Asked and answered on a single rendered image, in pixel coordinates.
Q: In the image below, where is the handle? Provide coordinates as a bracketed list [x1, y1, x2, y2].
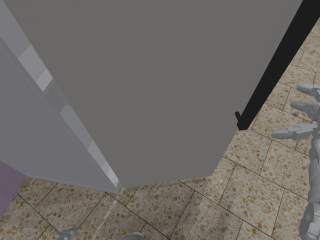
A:
[235, 0, 320, 131]

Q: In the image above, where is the left robot hand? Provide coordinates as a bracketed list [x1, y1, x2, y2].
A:
[56, 227, 78, 240]

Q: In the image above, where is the robot right upper arm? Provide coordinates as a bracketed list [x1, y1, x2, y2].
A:
[299, 201, 320, 240]

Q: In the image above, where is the fridge door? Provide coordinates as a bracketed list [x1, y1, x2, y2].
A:
[3, 0, 303, 188]

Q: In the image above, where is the robot left shin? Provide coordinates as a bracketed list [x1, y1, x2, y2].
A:
[133, 232, 143, 237]

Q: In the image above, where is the right robot forearm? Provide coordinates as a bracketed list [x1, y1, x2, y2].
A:
[308, 130, 320, 204]

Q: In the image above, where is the right robot hand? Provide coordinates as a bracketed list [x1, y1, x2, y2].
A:
[271, 84, 320, 141]

